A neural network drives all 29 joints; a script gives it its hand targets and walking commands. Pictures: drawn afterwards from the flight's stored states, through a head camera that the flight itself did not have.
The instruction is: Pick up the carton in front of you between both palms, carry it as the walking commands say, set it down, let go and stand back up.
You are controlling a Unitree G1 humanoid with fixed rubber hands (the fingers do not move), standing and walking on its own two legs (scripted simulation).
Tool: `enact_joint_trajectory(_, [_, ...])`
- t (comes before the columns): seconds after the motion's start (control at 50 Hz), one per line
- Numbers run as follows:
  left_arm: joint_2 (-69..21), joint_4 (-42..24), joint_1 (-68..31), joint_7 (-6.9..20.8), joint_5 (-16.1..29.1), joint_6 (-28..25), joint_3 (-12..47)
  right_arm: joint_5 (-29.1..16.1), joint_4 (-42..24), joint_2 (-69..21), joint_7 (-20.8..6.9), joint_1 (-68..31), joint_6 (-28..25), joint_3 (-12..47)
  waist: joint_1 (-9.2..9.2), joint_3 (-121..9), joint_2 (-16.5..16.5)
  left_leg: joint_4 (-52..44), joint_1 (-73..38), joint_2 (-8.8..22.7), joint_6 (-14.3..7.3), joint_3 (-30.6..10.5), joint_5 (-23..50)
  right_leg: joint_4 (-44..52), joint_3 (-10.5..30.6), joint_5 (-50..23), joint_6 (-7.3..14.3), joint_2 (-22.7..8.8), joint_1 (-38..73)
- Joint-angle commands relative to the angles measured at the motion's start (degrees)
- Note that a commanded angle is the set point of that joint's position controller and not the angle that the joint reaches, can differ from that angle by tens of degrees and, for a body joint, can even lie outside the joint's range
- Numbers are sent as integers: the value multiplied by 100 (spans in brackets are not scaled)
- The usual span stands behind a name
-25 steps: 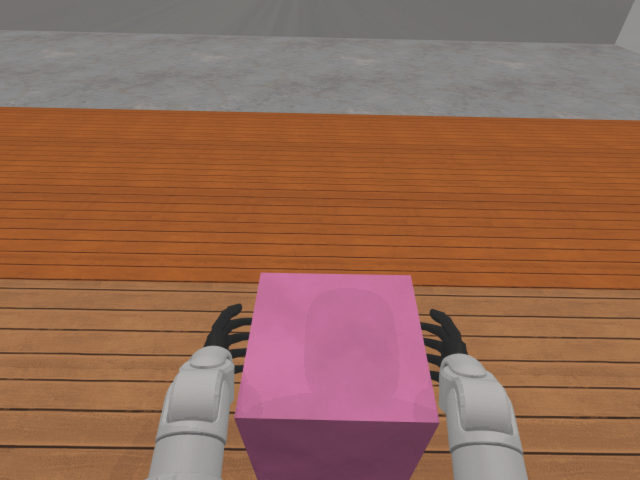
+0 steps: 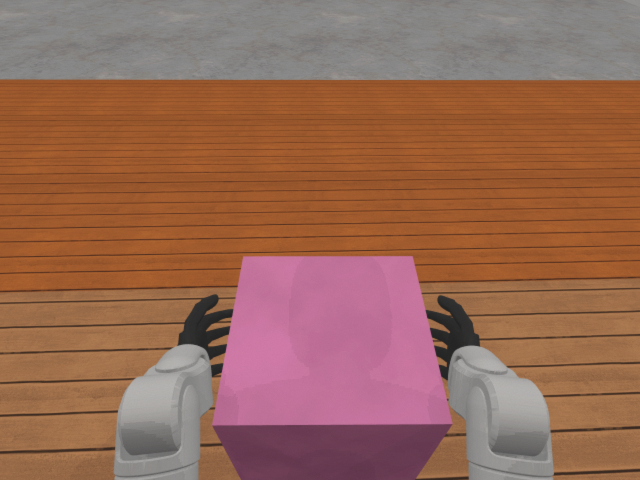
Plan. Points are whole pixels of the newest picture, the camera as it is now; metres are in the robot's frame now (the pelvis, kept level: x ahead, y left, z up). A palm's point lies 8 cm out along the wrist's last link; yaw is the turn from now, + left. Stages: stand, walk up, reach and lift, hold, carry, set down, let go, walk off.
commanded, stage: carry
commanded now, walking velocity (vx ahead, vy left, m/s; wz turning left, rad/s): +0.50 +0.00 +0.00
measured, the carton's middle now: (327, 379) +0.28 +0.01 +0.00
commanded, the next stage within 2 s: none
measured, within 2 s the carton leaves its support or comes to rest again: neither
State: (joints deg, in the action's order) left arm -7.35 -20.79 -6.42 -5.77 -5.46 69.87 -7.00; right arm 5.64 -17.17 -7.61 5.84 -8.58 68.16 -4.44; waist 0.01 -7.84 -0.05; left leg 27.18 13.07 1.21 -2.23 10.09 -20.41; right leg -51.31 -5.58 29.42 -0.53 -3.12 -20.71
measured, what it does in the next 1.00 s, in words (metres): walks ahead: right foot, then left foot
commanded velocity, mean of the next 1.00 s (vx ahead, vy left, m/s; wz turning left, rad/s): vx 0.50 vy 0.00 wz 0.00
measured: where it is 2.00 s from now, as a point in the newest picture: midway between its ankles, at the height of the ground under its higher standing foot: (325, 247)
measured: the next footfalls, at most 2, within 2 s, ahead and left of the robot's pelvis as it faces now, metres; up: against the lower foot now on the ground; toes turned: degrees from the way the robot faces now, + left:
right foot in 0.20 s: +0.27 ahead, -0.10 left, +0.00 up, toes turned -8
left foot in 0.68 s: +0.62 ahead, +0.10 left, +0.00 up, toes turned +13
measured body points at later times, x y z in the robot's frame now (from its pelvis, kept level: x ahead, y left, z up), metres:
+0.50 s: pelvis +0.30 -0.03 +0.01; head +0.33 -0.04 +0.46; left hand +0.57 +0.15 +0.08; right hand +0.60 -0.16 +0.08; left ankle +0.38 +0.12 -0.68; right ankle +0.23 -0.09 -0.73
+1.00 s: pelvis +0.65 +0.03 +0.01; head +0.67 +0.04 +0.46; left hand +0.93 +0.17 +0.08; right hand +0.92 -0.13 +0.09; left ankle +0.58 +0.09 -0.73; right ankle +0.75 -0.12 -0.68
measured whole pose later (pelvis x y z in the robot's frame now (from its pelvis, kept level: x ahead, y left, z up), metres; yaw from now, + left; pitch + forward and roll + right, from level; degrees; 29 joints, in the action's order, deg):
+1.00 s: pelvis +0.65 +0.03 +0.01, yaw +0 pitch +5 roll -2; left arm -7.5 -22.5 -7.3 -5.1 -6.6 68.3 -4.5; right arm 5.3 -21.9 -7.5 5.5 -7.5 67.5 -5.8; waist -1.1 -2.3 0.1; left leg 15.6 6.0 1.2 -3.4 13.1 -14.4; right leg -43.0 -6.6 9.1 -0.2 -5.8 -35.6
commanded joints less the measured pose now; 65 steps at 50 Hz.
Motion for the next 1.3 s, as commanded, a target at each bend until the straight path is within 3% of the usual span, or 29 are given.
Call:
enact_joint_trajectory(0.0, [-5065, -495, -3305, 1529, 2589, -31, 4310, -2311, -946, -5074, -1348, -2954, 95, 3870, -251, -1093, 424, -883, -3638, 2010, -914, -2493, 3698, -109, 48, 239, 167, -122, -3101])
enact_joint_trajectory(0.1, [-5091, -320, -2899, 1380, 2245, -22, 4099, -2489, -929, -4993, -1470, -2918, 215, 3959, -117, -965, 872, -992, -2165, 1264, -366, -704, 3801, 1810, -622, -1731, 111, 285, -1055])
enact_joint_trajectory(0.16, [-5077, -266, -2772, 1354, 2084, -25, 4023, -2488, -843, -4910, -1549, -2821, 245, 3962, 66, -1399, 739, 478, -647, 882, 22, 202, 4329, 2369, -1266, -2310, 247, 721, 1817])
enact_joint_trajectory(0.18, [-5074, -251, -2754, 1366, 2077, -18, 4006, -2458, -814, -4854, -1573, -2854, 248, 3936, 171, -1684, 459, 1387, 84, 747, 152, 241, 3146, 2359, -735, -1818, 222, 275, 2862])
enact_joint_trajectory(0.2, [-5020, -151, -2712, 1369, 1994, -26, 3955, -2496, -902, -4817, -1617, -3049, 286, 3947, 249, -1669, -847, 2998, 1099, 192, 400, 271, 1583, 3378, 2009, -594, 626, -1206, 3126])
enact_joint_trajectory(0.22, [-5071, -51, -2804, 1380, 1961, -47, 3991, -2503, -848, -4859, -1634, -3138, 314, 3999, 165, -1609, -1494, 4126, 2311, -238, 363, -380, -602, 3973, 3814, -1117, 1366, -2168, 3562])
enact_joint_trajectory(0.24, [-5191, -90, -2841, 1396, 2033, -44, 4025, -2469, -678, -4944, -1652, -3050, 296, 4012, 116, -1480, -937, 4660, 2627, 170, 149, -895, -663, 3870, 3504, -1614, 1465, -2256, 3426])
enact_joint_trajectory(0.28, [-5504, -210, -3040, 1436, 2142, -118, 4153, -2462, -572, -5253, -1680, -2987, 195, 3990, 101, -1347, -90, 4377, 2663, 578, 43, -984, -133, 3768, 2464, -2476, 1213, -1882, 2879])
enact_joint_trajectory(0.3, [-5631, -308, -3175, 1460, 2221, -160, 4235, -2449, -551, -5405, -1675, -2946, 129, 3989, 83, -1286, -52, 3921, 2514, 690, 86, -995, 146, 3846, 2004, -2783, 1026, -1732, 2653])
enact_joint_trajectory(0.38, [-5664, -565, -3276, 1598, 2512, -258, 4446, -2250, -586, -5624, -1528, -2693, -119, 4039, 88, -1330, -482, 2774, 2344, 432, 198, -545, 520, 3944, 954, -3401, 833, -1350, 2730])
enact_joint_trajectory(0.54, [-5049, -647, -2666, 1640, 2418, -121, 4241, -2123, -953, -5187, -1340, -2405, -8, 4043, 131, -585, -826, 498, 2209, 89, 119, 244, 1849, 3814, -123, -4871, 699, -914, 2900])
enact_joint_trajectory(0.6, [-4884, -580, -2602, 1591, 2284, -30, 4146, -2217, -907, -5022, -1408, -2465, 124, 4034, 115, -597, -946, 55, 1229, -134, -40, 524, 2119, 3295, -422, -6005, 543, -906, 2904])
enact_joint_trajectory(0.64, [-4806, -599, -2708, 1580, 2256, 26, 4122, -2244, -804, -4977, -1454, -2465, 163, 3986, -60, -1099, -784, -259, -504, -445, -60, 825, 1701, 1769, -879, -6081, 281, -662, 2362])
enact_joint_trajectory(0.66, [-4757, -581, -2831, 1584, 2241, 43, 4121, -2247, -784, -4965, -1483, -2503, 185, 3939, -207, -1431, -442, -270, -1649, 220, -117, 18, 1211, 671, -764, -4524, 152, -555, 1442])
enact_joint_trajectory(0.68, [-4833, -657, -3000, 1578, 2291, 103, 4215, -2172, -585, -4881, -1514, -2550, 161, 3854, -195, -2042, 944, -647, -3031, 1990, -1060, -2963, 159, -1193, -524, -2814, -91, 53, -356])
enact_joint_trajectory(0.7, [-4804, -554, -2945, 1597, 2262, 97, 4177, -2247, -432, -5076, -1535, -2391, 143, 3875, -191, -1860, 1459, -1380, -3187, 2385, -1402, -4030, 789, -2211, 42, -292, -47, 519, -1503])
enact_joint_trajectory(0.72, [-4995, -413, -2975, 1609, 2270, 48, 4225, -2305, -506, -5199, -1551, -2493, 111, 3900, -157, -1720, 1185, -1236, -2981, 2263, -1344, -3408, 1560, -2671, 480, -311, 126, 150, -1800])
enact_joint_trajectory(0.76, [-5393, -372, -3054, 1615, 2285, -99, 4249, -2386, -591, -5566, -1583, -2707, 16, 4002, -141, -1572, 192, -1127, -2268, 1948, -903, -2326, 2448, -2096, 582, -897, 254, -296, -1660])
enact_joint_trajectory(0.8, [-5623, -399, -3058, 1577, 2280, -222, 4313, -2501, -769, -5734, -1610, -2919, -70, 4111, -96, -1549, 338, -1344, -1773, 1729, -615, -1636, 2171, -1302, 420, -1259, 213, -357, -1302])
enact_joint_trajectory(0.88, [-5703, -482, -2827, 1440, 2170, -379, 4395, -2589, -974, -5597, -1677, -2779, -130, 4148, -96, -1346, 659, -1608, -1770, 1545, -673, -1000, 2157, -114, 23, -1593, 40, -267, -1493])
enact_joint_trajectory(1.06, [-5011, -801, -2884, 1395, 2275, -99, 4386, -2315, -1018, -4804, -1576, -2451, 89, 3899, -149, -500, 838, -1238, -2121, 1164, -431, -154, 3747, 2092, -704, -2857, 197, 86, -1243])
enact_joint_trajectory(1.12, [-4768, -650, -3136, 1430, 2342, 16, 4301, -2295, -982, -4545, -1514, -2826, 188, 3882, 5, -817, 821, 188, -1806, 950, -169, 336, 4752, 2510, -1079, -2627, 331, 502, 355])
enact_joint_trajectory(1.14, [-4668, -572, -3224, 1437, 2344, 39, 4238, -2292, -965, -4434, -1497, -3000, 219, 3884, 150, -1192, 545, 1260, -1182, 718, -27, 456, 4189, 2494, -981, -2294, 333, 453, 1519])
enact_joint_trajectory(1.16, [-4509, -496, -3277, 1430, 2320, 70, 4155, -2305, -950, -4333, -1489, -3220, 262, 3896, 296, -1618, -350, 2725, -104, 507, 126, 371, 2518, 2667, 802, -1668, 480, -735, 2560])
enact_joint_trajectory(1.18, [-4399, -251, -3461, 1436, 2265, 37, 4070, -2404, -951, -4416, -1460, -3465, 317, 3981, 412, -2002, -1967, 4418, 1853, -423, 338, -84, -214, 3395, 3411, -1504, 1478, -1950, 3814])
enact_joint_trajectory(1.2, [-4502, -240, -3587, 1442, 2375, 54, 4103, -2386, -779, -4470, -1442, -3612, 303, 3957, 334, -1848, -1472, 5229, 2513, -216, 147, -831, -785, 3480, 3354, -2181, 1582, -2034, 3802])
enact_joint_trajectory(1.24, [-4749, -227, -4150, 1444, 2525, -2, 4235, -2422, -567, -4694, -1428, -3969, 223, 3913, 299, -1712, -473, 5176, 2734, 232, -74, -1064, -334, 3137, 2267, -3437, 1322, -1706, 3212])
enact_joint_trajectory(1.26, [-4876, -227, -4467, 1449, 2604, -41, 4303, -2430, -440, -4795, -1408, -4134, 174, 3917, 273, -1645, -207, 4768, 2658, 371, -79, -1108, -79, 3148, 1897, -3457, 1165, -1573, 2853])
enact_joint_trajectory(1.28, [-4942, -205, -4785, 1456, 2676, -86, 4357, -2433, -362, -4848, -1376, -4331, 118, 3931, 214, -1675, -291, 4434, 2462, 428, -70, -1080, 98, 3209, 1582, -3213, 1029, -1475, 2602])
